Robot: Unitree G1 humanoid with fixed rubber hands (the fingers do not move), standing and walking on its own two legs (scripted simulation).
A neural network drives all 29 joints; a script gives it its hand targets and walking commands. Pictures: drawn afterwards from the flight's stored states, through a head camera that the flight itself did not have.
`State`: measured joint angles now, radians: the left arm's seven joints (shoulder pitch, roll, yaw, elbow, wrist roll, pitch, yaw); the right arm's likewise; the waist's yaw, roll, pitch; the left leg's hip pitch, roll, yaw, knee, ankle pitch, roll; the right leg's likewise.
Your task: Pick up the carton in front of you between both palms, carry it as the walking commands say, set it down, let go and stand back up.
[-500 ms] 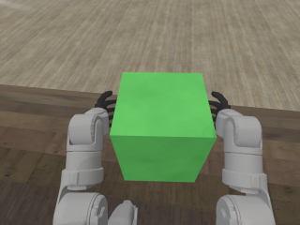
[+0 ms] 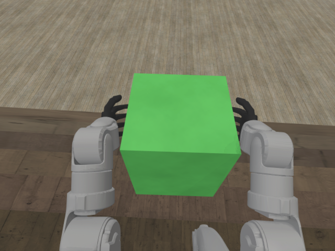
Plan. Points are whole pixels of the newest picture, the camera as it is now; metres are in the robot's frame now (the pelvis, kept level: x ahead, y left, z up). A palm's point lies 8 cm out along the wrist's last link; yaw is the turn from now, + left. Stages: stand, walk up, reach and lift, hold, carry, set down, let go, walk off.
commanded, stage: carry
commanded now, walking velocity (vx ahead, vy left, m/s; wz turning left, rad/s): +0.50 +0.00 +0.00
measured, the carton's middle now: (176, 140) +0.37 -0.01 +0.04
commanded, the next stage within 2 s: none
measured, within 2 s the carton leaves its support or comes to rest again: neither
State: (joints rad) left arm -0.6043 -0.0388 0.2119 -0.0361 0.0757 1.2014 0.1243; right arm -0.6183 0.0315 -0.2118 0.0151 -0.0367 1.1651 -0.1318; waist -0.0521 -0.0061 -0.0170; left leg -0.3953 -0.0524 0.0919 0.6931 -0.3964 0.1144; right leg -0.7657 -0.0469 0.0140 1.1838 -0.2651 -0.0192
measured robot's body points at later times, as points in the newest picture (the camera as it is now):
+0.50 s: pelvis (194, 202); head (240, 97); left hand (143, 107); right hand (219, 104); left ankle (148, 224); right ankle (180, 248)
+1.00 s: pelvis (184, 138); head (202, 55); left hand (164, 74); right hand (219, 79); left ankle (169, 197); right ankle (194, 174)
